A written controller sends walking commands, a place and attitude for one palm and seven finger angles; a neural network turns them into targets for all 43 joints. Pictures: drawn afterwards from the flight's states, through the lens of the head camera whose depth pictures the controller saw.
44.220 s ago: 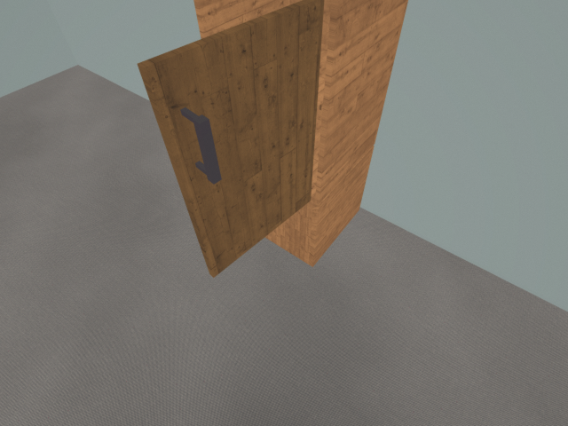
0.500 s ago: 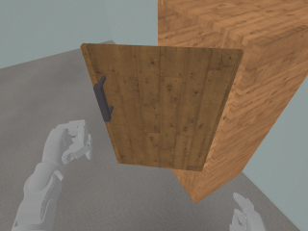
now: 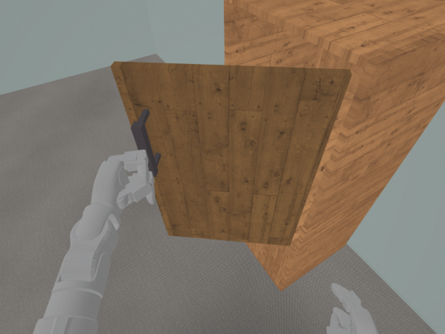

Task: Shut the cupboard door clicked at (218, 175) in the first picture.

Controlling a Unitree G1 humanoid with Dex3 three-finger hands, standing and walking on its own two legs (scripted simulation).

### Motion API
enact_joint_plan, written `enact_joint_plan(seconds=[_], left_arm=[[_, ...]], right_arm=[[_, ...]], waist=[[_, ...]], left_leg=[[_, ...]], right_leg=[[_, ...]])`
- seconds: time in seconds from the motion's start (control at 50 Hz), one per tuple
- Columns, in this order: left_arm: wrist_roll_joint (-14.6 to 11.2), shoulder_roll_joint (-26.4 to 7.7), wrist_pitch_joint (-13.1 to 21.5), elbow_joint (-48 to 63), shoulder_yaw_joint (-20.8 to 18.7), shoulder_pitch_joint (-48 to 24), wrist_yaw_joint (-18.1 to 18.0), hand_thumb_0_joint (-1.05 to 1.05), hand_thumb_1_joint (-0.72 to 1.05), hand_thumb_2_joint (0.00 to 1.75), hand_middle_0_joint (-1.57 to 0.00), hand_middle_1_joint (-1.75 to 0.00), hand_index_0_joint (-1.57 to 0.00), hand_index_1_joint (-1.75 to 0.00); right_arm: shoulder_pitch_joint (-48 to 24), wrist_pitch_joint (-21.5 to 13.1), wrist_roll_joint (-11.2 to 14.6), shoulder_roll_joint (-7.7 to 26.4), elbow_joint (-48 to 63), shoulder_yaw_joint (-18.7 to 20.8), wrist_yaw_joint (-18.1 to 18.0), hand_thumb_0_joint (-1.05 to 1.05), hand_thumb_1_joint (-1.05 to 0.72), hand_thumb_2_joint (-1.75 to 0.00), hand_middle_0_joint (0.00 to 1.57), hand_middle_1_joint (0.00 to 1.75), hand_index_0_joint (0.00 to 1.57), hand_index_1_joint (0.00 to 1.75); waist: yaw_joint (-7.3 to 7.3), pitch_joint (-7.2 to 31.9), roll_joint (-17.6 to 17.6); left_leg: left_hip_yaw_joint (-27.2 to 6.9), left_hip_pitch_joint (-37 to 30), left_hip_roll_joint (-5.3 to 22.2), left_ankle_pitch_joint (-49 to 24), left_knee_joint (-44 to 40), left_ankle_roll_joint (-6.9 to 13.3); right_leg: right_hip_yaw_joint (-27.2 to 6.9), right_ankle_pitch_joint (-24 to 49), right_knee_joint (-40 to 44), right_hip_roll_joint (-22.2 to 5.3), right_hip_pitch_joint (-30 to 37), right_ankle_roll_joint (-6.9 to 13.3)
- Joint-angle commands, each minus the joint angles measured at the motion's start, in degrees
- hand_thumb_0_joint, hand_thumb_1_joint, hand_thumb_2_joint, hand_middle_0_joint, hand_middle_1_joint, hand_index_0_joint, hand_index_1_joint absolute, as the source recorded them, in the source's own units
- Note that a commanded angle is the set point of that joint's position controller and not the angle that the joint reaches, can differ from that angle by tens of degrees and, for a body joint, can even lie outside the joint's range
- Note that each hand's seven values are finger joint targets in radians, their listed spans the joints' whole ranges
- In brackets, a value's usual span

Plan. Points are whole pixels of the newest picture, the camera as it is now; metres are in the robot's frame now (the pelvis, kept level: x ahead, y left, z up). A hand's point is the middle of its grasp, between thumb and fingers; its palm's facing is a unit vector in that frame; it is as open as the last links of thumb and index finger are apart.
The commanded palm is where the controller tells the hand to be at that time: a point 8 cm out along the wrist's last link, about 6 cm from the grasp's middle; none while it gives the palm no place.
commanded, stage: bring the fist close to the handle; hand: left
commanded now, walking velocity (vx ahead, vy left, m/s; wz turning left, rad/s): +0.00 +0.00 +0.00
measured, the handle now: (148, 144) +0.44 +0.18 +0.11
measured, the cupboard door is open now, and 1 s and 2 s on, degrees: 53 50 33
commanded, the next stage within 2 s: push the door shut along its arc in 0.34 s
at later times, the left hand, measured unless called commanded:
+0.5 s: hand (153, 186) +0.33 +0.14 +0.12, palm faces -0.03 -1.00 -0.03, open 3.1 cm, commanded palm +0.32 +0.20 +0.11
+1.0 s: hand (159, 161) +0.39 +0.15 +0.12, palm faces -0.14 -0.99 -0.04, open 3.1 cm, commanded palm +0.38 +0.19 +0.11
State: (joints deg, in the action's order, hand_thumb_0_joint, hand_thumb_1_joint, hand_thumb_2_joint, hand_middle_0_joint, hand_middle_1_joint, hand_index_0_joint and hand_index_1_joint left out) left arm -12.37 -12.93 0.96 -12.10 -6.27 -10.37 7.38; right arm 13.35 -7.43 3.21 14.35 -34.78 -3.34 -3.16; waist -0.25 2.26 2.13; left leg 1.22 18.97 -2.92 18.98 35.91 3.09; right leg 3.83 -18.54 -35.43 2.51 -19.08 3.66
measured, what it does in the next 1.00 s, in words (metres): stands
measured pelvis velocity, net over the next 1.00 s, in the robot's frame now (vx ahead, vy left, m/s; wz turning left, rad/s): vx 0.00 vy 0.00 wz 0.01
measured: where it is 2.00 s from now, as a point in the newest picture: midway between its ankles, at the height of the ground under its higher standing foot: outside the picture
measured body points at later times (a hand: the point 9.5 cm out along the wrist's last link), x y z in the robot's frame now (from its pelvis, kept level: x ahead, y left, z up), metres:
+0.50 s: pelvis +0.00 +0.00 +0.00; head +0.00 -0.02 +0.45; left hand +0.33 +0.20 +0.12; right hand +0.17 -0.23 -0.09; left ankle +0.00 +0.08 -0.73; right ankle +0.00 -0.08 -0.73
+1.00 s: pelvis +0.00 +0.00 +0.00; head +0.02 -0.01 +0.45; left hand +0.39 +0.20 +0.12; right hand +0.12 -0.26 -0.11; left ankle +0.00 +0.08 -0.73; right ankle +0.00 -0.08 -0.73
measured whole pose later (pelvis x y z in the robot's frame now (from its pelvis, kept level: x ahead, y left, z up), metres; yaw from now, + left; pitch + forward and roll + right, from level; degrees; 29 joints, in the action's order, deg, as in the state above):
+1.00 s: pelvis +0.00 +0.00 +0.00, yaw +0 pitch +4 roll +0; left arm -13.0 -16.7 7.5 -36.1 -7.4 -28.7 14.8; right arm 16.3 -3.5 3.7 16.5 -36.7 -2.1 -3.1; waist 1.7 2.0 1.9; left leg 1.0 21.9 -3.1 18.3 36.1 3.2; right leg 4.2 -18.0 -35.7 2.3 -21.9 3.7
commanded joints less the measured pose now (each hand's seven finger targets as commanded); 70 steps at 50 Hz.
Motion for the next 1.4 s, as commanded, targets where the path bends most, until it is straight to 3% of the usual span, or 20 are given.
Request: enact_joint_plan(seconds=[0.0, 0.08, 0.28, 0.44, 0.52, 0.56, 0.64, 0.74, 0.78, 0.82, 0.86, 0.94, 0.98, 1.02, 1.06, 1.1, 1.12, 1.16, 1.28, 1.38], left_arm=[[-0.2, -7.2, 4.3, 11.2, -3.8, -15.6, -0.3, 0.00, 0.90, 0.90, -1.30, -1.50, -1.30, -1.50], [-0.2, -7.6, 4.6, 13.0, -4.8, -12.7, -0.6, 0.00, 0.90, 0.90, -1.30, -1.50, -1.30, -1.50], [0.6, -5.8, 5.2, 15.8, -1.7, -17.1, -2.1, 0.00, 0.90, 0.90, -1.30, -1.50, -1.30, -1.50], [0.5, -5.5, 4.9, 12.9, -1.5, -17.4, -1.5, 0.00, 0.90, 0.90, -1.30, -1.50, -1.30, -1.50], [0.6, -7.5, 4.8, 7.9, -2.1, -25.0, -0.7, 0.00, 0.90, 0.90, -1.30, -1.50, -1.30, -1.50], [0.6, -11.2, 5.4, 5.7, -4.7, -27.4, -0.2, 0.00, 0.90, 0.90, -1.30, -1.50, -1.30, -1.50], [-0.3, -9.1, 6.7, 1.7, -3.1, -30.8, 2.2, 0.00, 0.90, 0.90, -1.30, -1.50, -1.30, -1.50], [-0.7, -10.1, 7.7, -5.6, -3.2, -34.0, 5.0, 0.00, 0.90, 0.90, -1.30, -1.50, -1.30, -1.50], [-0.9, -11.6, 8.2, -6.7, -4.5, -35.5, 5.4, 0.00, 0.90, 0.90, -1.30, -1.50, -1.30, -1.50], [-1.0, -9.5, 8.7, -7.3, -2.2, -38.3, 6.3, 0.00, 0.90, 0.90, -1.30, -1.50, -1.30, -1.50], [-1.0, -12.9, 9.2, -9.0, -4.6, -38.9, 6.7, 0.00, 0.90, 0.90, -1.30, -1.50, -1.30, -1.50], [-1.1, -10.4, 10.4, -13.1, -1.4, -46.9, 8.2, 0.00, 0.90, 0.90, -1.30, -1.50, -1.30, -1.50], [-1.2, -12.4, 10.9, -15.9, -2.7, -48.7, 8.6, 0.00, 0.90, 0.90, -1.30, -1.50, -1.30, -1.50], [-1.0, -11.0, 11.4, -18.8, -1.1, -52.2, 9.4, 0.00, 0.90, 0.90, -1.30, -1.50, -1.30, -1.50], [-0.8, -14.6, 12.2, -21.9, -3.6, -54.2, 9.8, 0.00, 0.90, 0.90, -1.30, -1.50, -1.30, -1.50], [-0.9, -13.4, 13.2, -23.5, -2.4, -56.8, 10.8, 0.00, 0.90, 0.90, -1.30, -1.50, -1.30, -1.50], [-1.1, -13.0, 13.4, -26.5, -2.3, -57.0, 11.3, 0.00, 0.90, 0.90, -1.30, -1.50, -1.30, -1.50], [-1.2, -15.6, 14.4, -29.3, -4.0, -60.2, 12.1, 0.00, 0.90, 0.90, -1.30, -1.50, -1.30, -1.50], [-1.1, -13.1, 16.3, -33.6, -1.6, -65.6, 13.7, 0.00, 0.90, 0.90, -1.30, -1.50, -1.30, -1.50], [-0.6, -16.9, 17.1, -35.3, -4.4, -68.5, 14.1, 0.00, 0.90, 0.90, -1.30, -1.50, -1.30, -1.50]], right_arm=[[-4.1, -2.6, 0.2, 6.6, 9.3, 3.0, 0.1, 0.00, -0.90, -0.90, 0.20, 0.30, 0.20, 0.30], [-4.3, -2.0, 0.0, 6.7, 10.1, 3.3, 0.5, 0.00, -0.90, -0.90, 0.20, 0.30, 0.20, 0.30], [-5.0, -1.3, 0.0, 6.4, 9.6, 3.2, -0.1, 0.00, -0.90, -0.90, 0.20, 0.30, 0.20, 0.30], [-5.1, -0.9, 0.1, 6.4, 9.4, 2.9, 0.0, 0.00, -0.90, -0.90, 0.20, 0.30, 0.20, 0.30], [-5.0, -0.2, 0.2, 6.7, 8.6, 2.6, -0.4, 0.00, -0.90, -0.90, 0.20, 0.30, 0.20, 0.30], [-4.5, 0.1, 0.0, 7.3, 8.2, 2.8, -0.8, 0.00, -0.90, -0.90, 0.20, 0.30, 0.20, 0.30], [-3.8, -0.1, 0.2, 7.0, 8.0, 2.7, -0.7, 0.00, -0.90, -0.90, 0.20, 0.30, 0.20, 0.30], [-2.3, 0.4, 0.4, 7.9, 7.5, 3.0, -0.4, 0.00, -0.90, -0.90, 0.20, 0.30, 0.20, 0.30], [-1.5, 0.6, 0.4, 8.3, 7.5, 3.4, -0.3, 0.00, -0.90, -0.90, 0.20, 0.30, 0.20, 0.30], [-1.1, 0.6, 0.5, 8.2, 7.4, 3.5, -0.2, 0.00, -0.90, -0.90, 0.20, 0.30, 0.20, 0.30], [-0.1, 0.8, 0.3, 8.9, 6.8, 3.8, -0.2, 0.00, -0.90, -0.90, 0.20, 0.30, 0.20, 0.30], [0.5, 0.9, 0.6, 8.9, 5.7, 3.7, -0.3, 0.00, -0.90, -0.90, 0.20, 0.30, 0.20, 0.30], [1.1, 1.1, 0.6, 9.3, 5.2, 3.9, -0.4, 0.00, -0.90, -0.90, 0.20, 0.30, 0.20, 0.30], [1.6, 1.1, 0.5, 9.3, 4.7, 3.8, -0.4, 0.00, -0.90, -0.90, 0.20, 0.30, 0.20, 0.30], [2.9, 1.3, 0.4, 9.9, 3.8, 4.1, -0.4, 0.00, -0.90, -0.90, 0.20, 0.30, 0.20, 0.30], [3.2, 1.1, 0.3, 9.9, 3.7, 4.0, -0.3, 0.00, -0.90, -0.90, 0.20, 0.30, 0.20, 0.30], [3.5, 1.1, 0.3, 9.9, 3.5, 4.0, -0.3, 0.00, -0.90, -0.90, 0.20, 0.30, 0.20, 0.30], [4.7, 1.2, 0.1, 10.5, 2.7, 4.1, -0.3, 0.00, -0.90, -0.90, 0.20, 0.30, 0.20, 0.30], [6.7, 0.8, 0.0, 11.0, 2.0, 4.4, 0.1, 0.00, -0.90, -0.90, 0.20, 0.30, 0.20, 0.30], [8.7, 1.1, -0.4, 11.7, 1.3, 4.7, 0.4, 0.00, -0.90, -0.90, 0.20, 0.30, 0.20, 0.30]], waist=[[-0.50, 13.3, -2.4], [-1.14, 14.0, -3.2], [0.80, 10.8, -1.9], [0.39, 11.6, -2.1], [1.77, 9.2, -3.1], [1.55, 10.8, -3.9], [1.53, 14.0, -2.4], [2.01, 12.9, -2.4], [1.98, 14.9, -3.7], [2.93, 15.2, -3.3], [2.67, 15.7, -4.4], [4.78, 13.9, -3.5], [4.95, 14.5, -3.9], [5.51, 15.3, -1.9], [5.38, 15.9, -2.6], [5.84, 18.5, -2.0], [6.14, 17.2, -3.3], [6.48, 17.0, -4.0], [7.95, 20.1, -1.2], [8.00, 22.7, -1.0]], left_leg=[[-3.3, -5.3, 2.4, -16.1, -4.4, -1.4], [-2.7, -5.4, 2.4, -17.3, -4.6, -1.2], [-3.2, -6.8, 2.5, -12.4, -5.3, -1.1], [-3.3, -6.8, 2.3, -13.0, -5.6, -1.3], [-3.1, -5.2, 2.1, -10.0, -5.6, -0.9], [-3.1, -4.9, 2.2, -9.8, -5.3, -0.7], [-3.2, -5.9, 1.9, -13.1, -4.9, -0.9], [-3.2, -4.2, 1.7, -12.6, -4.4, -0.8], [-3.2, -4.3, 1.8, -13.6, -4.1, -0.7], [-3.0, -4.9, 1.7, -14.4, -3.7, -0.6], [-3.1, -4.2, 1.7, -14.3, -3.4, -0.5], [-3.7, -3.6, 1.5, -11.3, -3.2, -0.4], [-3.5, -2.9, 1.5, -10.3, -2.9, -0.2], [-3.8, -3.1, 1.3, -10.1, -2.6, -0.3], [-4.1, -2.3, 1.4, -9.9, -2.1, -0.3], [-4.4, -2.7, 1.4, -10.6, -1.8, -0.4], [-4.3, -1.7, 1.4, -9.8, -1.5, -0.3], [-4.4, -0.2, 1.4, -9.1, -1.1, -0.2], [-5.7, -2.5, 1.9, -10.6, 0.2, -0.7], [-6.2, -2.8, 2.3, -13.8, 1.3, -0.9]], right_leg=[[-3.2, 18.4, 4.0, -2.5, 5.4, -1.9], [-3.4, 20.2, 4.0, -2.5, 6.7, -2.1], [-3.3, 14.0, 5.6, -2.2, 3.2, -2.1], [-3.3, 15.2, 5.7, -2.2, 4.4, -1.9], [-3.9, 12.6, 6.5, -2.4, 2.9, -2.2], [-4.5, 12.1, 6.6, -2.6, 3.9, -2.3], [-4.3, 16.6, 5.4, -2.6, 5.2, -1.9], [-4.3, 16.8, 5.0, -2.7, 3.6, -1.9], [-4.4, 18.0, 4.6, -2.8, 4.5, -2.0], [-4.3, 19.1, 4.4, -2.6, 3.4, -2.1], [-4.7, 19.0, 4.3, -2.7, 4.1, -2.2], [-4.3, 15.3, 4.5, -2.3, 0.0, -2.1], [-4.9, 14.3, 4.6, -2.5, 0.1, -2.2], [-4.7, 13.8, 4.1, -2.4, -1.3, -2.0], [-4.6, 13.0, 3.7, -2.4, -1.4, -1.9], [-4.6, 13.8, 2.9, -2.3, -1.5, -1.8], [-4.5, 13.2, 2.9, -2.1, -2.4, -1.9], [-4.7, 12.4, 2.5, -2.2, -2.8, -1.9], [-3.6, 12.0, 0.5, -1.7, -7.9, -1.7], [-3.5, 14.0, -0.7, -1.5, -8.3, -1.6]])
